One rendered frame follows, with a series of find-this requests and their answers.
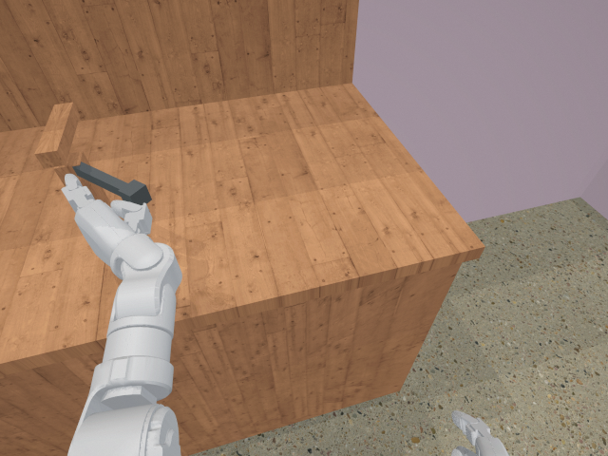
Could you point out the left robot upper arm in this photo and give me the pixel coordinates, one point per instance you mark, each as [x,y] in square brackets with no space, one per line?
[148,430]

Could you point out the robot left forearm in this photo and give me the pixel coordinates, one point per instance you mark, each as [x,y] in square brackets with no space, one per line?
[136,368]

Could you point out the tap lever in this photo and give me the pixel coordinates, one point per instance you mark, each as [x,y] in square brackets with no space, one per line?
[134,191]

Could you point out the robot left hand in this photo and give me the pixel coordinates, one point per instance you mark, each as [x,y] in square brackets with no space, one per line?
[101,225]

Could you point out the robot right hand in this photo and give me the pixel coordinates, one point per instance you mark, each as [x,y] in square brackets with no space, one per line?
[478,434]

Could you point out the counter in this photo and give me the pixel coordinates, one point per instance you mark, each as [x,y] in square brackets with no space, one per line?
[315,251]

